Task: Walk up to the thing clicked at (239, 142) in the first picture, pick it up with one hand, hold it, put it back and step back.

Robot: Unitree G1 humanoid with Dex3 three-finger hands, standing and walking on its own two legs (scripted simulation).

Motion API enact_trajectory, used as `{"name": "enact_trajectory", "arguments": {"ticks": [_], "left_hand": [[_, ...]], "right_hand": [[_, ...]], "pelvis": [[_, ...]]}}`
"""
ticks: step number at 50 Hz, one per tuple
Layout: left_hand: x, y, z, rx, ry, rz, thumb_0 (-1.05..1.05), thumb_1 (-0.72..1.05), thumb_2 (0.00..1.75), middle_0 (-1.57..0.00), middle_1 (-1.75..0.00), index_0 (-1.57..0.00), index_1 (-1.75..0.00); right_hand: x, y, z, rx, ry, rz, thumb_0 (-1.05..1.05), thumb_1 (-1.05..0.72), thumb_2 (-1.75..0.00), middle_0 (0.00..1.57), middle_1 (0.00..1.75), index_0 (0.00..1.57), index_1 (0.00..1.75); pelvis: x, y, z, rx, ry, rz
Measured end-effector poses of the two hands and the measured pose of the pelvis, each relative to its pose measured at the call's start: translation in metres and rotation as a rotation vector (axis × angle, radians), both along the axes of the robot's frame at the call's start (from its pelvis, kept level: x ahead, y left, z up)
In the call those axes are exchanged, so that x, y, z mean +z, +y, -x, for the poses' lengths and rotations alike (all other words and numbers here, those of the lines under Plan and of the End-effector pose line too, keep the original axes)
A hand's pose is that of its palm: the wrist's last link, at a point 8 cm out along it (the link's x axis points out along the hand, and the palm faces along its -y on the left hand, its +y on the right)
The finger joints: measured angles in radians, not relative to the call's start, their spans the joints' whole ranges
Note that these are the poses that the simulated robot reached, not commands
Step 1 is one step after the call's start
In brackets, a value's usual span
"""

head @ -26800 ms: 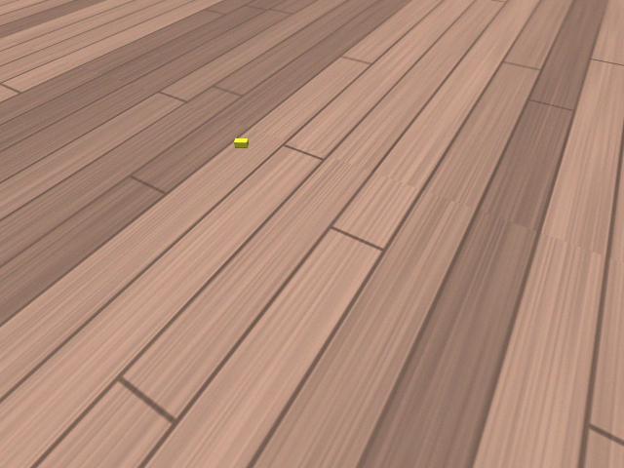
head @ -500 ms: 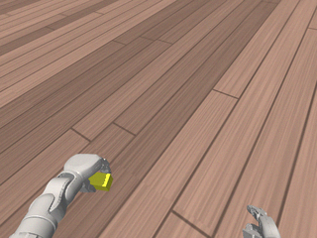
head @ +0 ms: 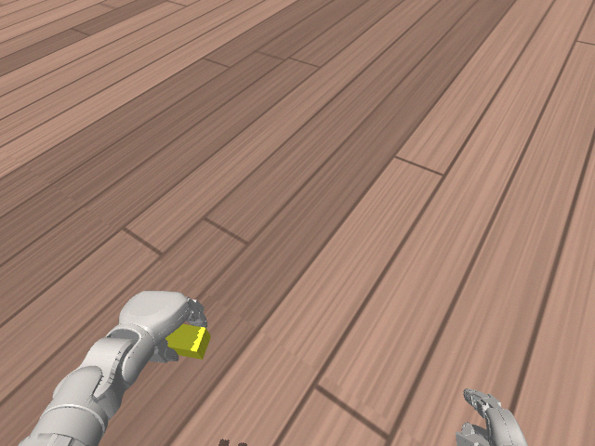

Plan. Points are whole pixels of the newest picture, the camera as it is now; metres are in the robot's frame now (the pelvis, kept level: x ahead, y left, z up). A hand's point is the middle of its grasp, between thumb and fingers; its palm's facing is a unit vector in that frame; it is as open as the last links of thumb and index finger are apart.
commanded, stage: crouch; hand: left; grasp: from above
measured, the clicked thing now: (183, 340) +0.30 +0.20 -0.09
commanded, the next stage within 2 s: lower in 1.82 s
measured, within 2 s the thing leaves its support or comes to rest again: neither
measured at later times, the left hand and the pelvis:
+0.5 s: hand (201, 355) +0.34 +0.23 -0.29, palm faces -0.39 +0.11 -0.91, open 6.8 cm; pelvis -0.06 +0.01 -0.18, yaw +0 degrees
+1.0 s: hand (221, 371) +0.37 +0.23 -0.49, palm faces -0.44 +0.08 -0.89, open 6.6 cm; pelvis -0.07 +0.00 -0.33, yaw -2 degrees
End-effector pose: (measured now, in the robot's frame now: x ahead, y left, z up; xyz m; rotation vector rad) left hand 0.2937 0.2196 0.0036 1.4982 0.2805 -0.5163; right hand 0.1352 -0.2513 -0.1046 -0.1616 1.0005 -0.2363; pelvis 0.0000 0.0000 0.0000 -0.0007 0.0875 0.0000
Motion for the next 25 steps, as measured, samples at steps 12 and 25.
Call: {"name": "enact_trajectory", "arguments": {"ticks": [12,25], "left_hand": [[-0.098,0.009,-0.017,-0.021,-0.078,-0.088,-0.01,0.46,0.19,-0.91,-0.22,-0.97,-0.21],[-0.232,0.004,-0.052,-0.021,-0.105,-0.110,-0.01,0.47,0.13,-0.95,-0.16,-1.01,-0.16]], "right_hand": [[-0.065,-0.017,0.036,0.027,0.116,0.056,0.01,-0.92,-0.90,0.20,0.30,0.20,0.30],[-0.182,-0.023,0.137,-0.046,0.318,0.112,0.01,-0.92,-0.90,0.20,0.30,0.20,0.30]], "pelvis": [[-0.066,0.001,0.027,0.018,0.204,0.024],[-0.177,0.008,0.062,0.014,0.412,0.050]]}}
